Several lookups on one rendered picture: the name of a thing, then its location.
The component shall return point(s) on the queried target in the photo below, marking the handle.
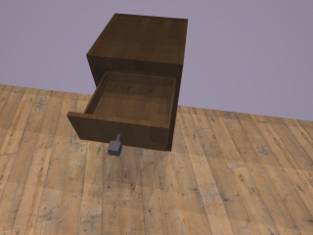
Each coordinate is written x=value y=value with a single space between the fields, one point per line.
x=115 y=147

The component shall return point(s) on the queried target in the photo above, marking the cabinet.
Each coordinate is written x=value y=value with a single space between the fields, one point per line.
x=146 y=45

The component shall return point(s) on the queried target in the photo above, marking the drawer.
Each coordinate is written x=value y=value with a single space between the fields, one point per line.
x=137 y=106

